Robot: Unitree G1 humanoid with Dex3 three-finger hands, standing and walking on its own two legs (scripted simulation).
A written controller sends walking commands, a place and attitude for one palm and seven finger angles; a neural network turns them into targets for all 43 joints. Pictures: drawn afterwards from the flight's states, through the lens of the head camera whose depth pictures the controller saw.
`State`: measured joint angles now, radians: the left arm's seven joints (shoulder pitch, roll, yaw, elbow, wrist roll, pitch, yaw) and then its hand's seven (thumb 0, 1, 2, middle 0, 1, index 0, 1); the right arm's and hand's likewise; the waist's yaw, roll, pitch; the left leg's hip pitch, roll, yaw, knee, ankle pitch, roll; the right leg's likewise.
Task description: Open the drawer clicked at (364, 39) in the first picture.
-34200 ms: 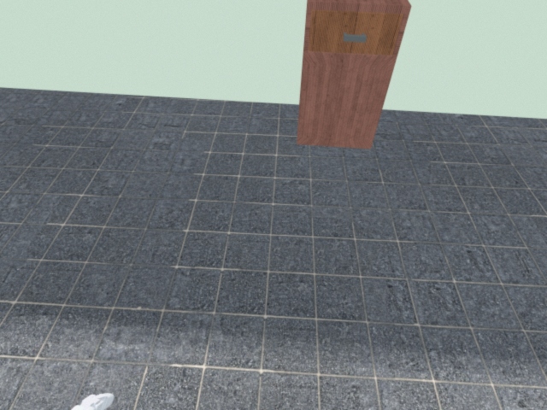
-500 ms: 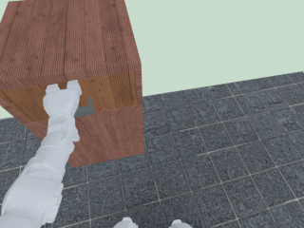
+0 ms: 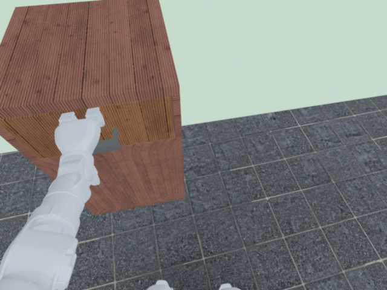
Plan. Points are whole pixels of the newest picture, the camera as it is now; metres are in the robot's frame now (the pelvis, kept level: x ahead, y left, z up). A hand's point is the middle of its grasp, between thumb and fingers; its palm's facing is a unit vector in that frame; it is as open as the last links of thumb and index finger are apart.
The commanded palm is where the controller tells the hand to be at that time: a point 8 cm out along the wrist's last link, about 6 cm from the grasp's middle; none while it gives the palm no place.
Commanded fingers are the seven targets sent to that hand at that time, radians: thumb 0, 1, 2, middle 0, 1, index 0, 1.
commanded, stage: re-aim the fingers above the handle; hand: left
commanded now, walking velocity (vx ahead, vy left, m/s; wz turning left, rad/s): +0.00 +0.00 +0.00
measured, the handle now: (99, 140) +0.49 +0.25 -0.06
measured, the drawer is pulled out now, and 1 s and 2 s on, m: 0.00 0.00 0.00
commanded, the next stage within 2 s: lower the fingers behind the handle in 1.84 s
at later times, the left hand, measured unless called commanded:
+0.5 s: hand (89, 146) +0.44 +0.24 -0.01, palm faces -0.05 -0.01 -1.00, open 13.9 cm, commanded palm +0.42 +0.23 +0.05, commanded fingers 0.00 -0.50 0.30 -0.30 -1.20 -0.30 -1.20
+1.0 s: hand (90, 142) +0.45 +0.25 -0.01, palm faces -0.05 -0.03 -1.00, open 13.7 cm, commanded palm +0.43 +0.25 +0.05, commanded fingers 0.00 -0.50 0.30 -0.30 -1.20 -0.30 -1.20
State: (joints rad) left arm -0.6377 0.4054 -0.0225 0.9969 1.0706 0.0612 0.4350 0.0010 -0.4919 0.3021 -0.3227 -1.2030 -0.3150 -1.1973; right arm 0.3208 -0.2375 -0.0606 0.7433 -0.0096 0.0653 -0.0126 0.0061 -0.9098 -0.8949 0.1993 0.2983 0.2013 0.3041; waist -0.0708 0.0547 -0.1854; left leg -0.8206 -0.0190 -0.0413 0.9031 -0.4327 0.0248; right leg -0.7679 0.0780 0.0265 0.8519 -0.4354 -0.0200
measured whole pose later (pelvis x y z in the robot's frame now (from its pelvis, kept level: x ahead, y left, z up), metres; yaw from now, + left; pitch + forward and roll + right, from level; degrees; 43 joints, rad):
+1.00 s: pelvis -0.01 +0.01 +0.00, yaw -1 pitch +22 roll -2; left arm -0.72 0.44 0.01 1.07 1.08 0.05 0.42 0.00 -0.49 0.30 -0.33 -1.21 -0.34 -1.22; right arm 0.33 -0.25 -0.04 0.73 -0.01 0.07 -0.01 0.01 -0.91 -0.89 0.20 0.30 0.20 0.30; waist -0.10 0.06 -0.18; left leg -0.86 -0.02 -0.02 0.92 -0.43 0.03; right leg -0.82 0.08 0.04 0.87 -0.42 -0.01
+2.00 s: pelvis -0.01 +0.01 -0.01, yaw -1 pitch +22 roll -3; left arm -0.72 0.51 0.03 1.09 1.09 0.01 0.41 0.00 -0.49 0.30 -0.32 -1.20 -0.32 -1.20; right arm 0.36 -0.26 -0.05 0.74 -0.01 0.06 -0.02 0.01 -0.91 -0.89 0.20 0.30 0.20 0.30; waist -0.10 0.05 -0.18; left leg -0.91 -0.01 -0.03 0.95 -0.43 0.03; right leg -0.86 0.08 0.03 0.89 -0.42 -0.01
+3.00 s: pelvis -0.04 +0.00 -0.04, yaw -1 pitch +27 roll -3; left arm -0.82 0.51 0.00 1.18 1.09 0.06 0.46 0.00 -0.49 0.30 -0.29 -1.28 -0.31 -1.20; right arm 0.32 -0.25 -0.02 0.75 -0.03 0.02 0.00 0.00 -0.91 -0.89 0.20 0.30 0.20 0.30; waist -0.12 0.05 -0.21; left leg -1.14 -0.01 -0.05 1.15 -0.47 0.03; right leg -1.08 0.09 0.00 1.09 -0.48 -0.01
